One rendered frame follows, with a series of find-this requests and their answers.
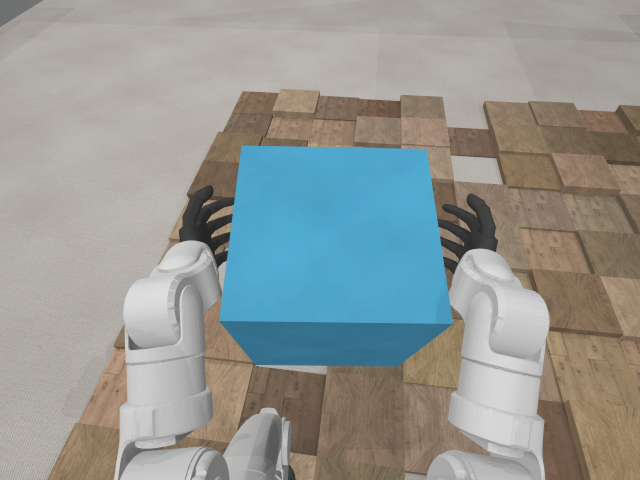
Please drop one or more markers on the left robot upper arm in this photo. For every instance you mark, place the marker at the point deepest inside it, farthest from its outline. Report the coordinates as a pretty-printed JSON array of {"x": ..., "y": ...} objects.
[{"x": 192, "y": 463}]

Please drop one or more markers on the right robot forearm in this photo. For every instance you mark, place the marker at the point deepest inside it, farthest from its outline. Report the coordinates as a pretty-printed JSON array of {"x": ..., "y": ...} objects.
[{"x": 506, "y": 327}]

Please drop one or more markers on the left robot shin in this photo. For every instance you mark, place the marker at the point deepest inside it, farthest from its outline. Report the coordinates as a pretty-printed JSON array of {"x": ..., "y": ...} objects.
[{"x": 280, "y": 474}]

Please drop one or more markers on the left robot forearm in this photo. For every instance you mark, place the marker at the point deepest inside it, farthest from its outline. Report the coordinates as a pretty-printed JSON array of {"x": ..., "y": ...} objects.
[{"x": 167, "y": 397}]

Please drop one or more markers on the left robot thigh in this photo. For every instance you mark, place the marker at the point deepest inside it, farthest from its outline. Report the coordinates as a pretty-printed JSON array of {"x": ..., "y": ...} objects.
[{"x": 260, "y": 445}]

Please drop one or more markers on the carton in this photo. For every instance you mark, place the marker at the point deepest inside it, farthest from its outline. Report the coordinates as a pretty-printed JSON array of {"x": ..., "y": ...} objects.
[{"x": 334, "y": 257}]

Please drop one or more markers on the right robot upper arm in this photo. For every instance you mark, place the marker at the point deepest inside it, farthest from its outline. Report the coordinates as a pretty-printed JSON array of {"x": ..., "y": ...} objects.
[{"x": 461, "y": 465}]

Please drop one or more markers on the robot left hand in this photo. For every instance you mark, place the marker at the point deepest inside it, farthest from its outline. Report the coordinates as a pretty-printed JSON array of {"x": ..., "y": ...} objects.
[{"x": 195, "y": 217}]

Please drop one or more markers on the robot right hand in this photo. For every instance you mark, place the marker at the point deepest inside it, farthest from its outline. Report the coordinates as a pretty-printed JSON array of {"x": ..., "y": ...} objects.
[{"x": 482, "y": 230}]

